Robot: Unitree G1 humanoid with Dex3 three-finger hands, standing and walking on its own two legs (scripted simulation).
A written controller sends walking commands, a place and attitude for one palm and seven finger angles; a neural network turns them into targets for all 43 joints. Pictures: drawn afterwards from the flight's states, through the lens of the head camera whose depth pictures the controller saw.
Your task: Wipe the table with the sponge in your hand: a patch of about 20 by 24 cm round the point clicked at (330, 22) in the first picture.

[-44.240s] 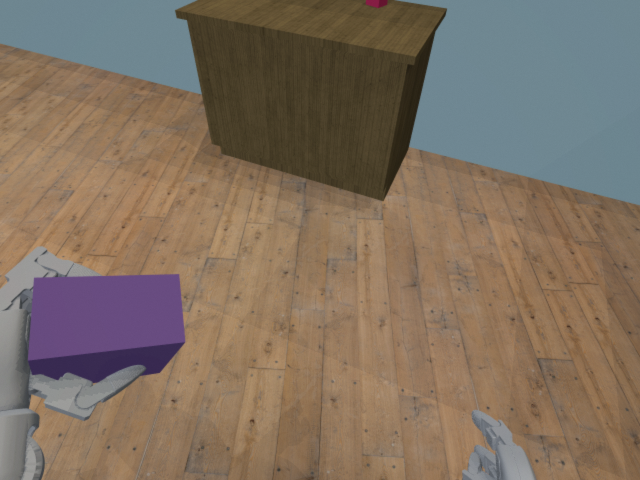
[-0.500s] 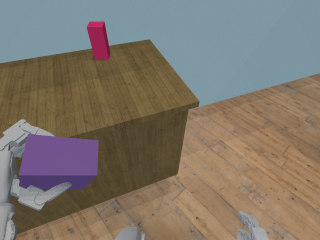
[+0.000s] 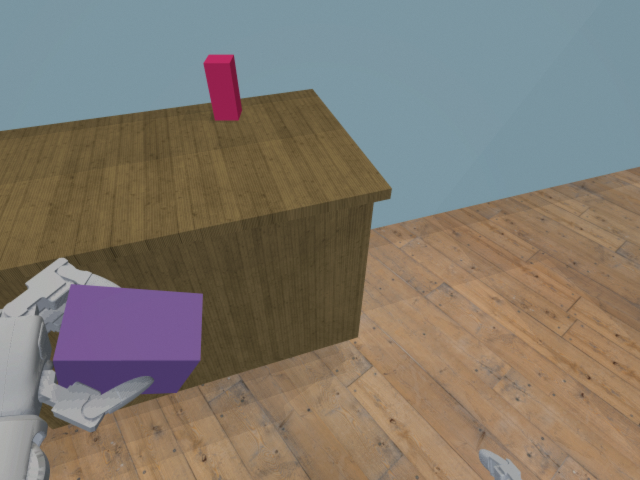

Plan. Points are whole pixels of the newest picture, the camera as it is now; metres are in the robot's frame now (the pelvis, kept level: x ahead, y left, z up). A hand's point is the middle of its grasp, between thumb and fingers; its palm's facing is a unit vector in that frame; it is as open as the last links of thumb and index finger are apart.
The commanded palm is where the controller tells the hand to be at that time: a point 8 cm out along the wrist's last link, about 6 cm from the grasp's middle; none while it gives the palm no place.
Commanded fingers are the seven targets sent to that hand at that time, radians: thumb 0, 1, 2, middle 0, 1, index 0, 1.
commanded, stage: stop stepping back and stand still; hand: left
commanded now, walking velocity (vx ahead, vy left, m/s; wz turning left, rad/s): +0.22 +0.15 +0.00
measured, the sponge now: (150, 346) +0.22 +0.19 +0.14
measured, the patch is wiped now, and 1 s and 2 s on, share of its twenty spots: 1.00 1.00 1.00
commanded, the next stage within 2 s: stand and wait in 0.50 s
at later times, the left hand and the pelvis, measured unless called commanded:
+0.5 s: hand (100, 395) +0.15 +0.19 +0.17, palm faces +0.34 -0.85 -0.40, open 10.7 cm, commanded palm +0.11 +0.25 +0.19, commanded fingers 0.00 0.10 1.30 -1.20 -1.60 -1.20 -1.60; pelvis -0.04 -0.03 +0.01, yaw +1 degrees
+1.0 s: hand (52, 352) +0.19 +0.26 +0.16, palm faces +0.38 -0.85 -0.38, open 10.7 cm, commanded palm +0.14 +0.30 +0.19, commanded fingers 0.00 0.10 1.30 -1.20 -1.60 -1.20 -1.60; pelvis -0.02 +0.02 +0.01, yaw +0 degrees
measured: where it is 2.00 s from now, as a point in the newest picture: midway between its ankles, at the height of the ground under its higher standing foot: outside the picture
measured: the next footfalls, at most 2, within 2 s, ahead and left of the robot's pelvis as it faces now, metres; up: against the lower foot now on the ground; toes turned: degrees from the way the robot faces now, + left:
left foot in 0.12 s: +0.05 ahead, +0.14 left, +0.00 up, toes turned +3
right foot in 0.30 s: +0.04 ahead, -0.10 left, +0.00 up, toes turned -4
